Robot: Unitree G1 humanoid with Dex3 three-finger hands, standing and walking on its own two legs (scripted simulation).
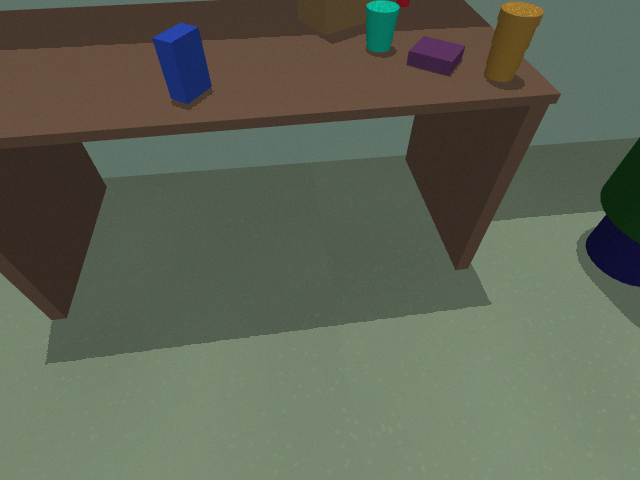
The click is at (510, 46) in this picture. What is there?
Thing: tapered cup
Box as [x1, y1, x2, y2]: [484, 2, 543, 81]
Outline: 538,6 524,2 507,2 501,6 497,18 498,22 491,41 492,45 486,61 486,67 484,71 484,74 487,77 498,81 507,81 512,78 543,13 543,10
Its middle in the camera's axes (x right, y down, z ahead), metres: +0.46 -0.46 +0.95
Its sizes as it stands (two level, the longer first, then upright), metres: 0.093 0.093 0.156
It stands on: a support 0.76 m high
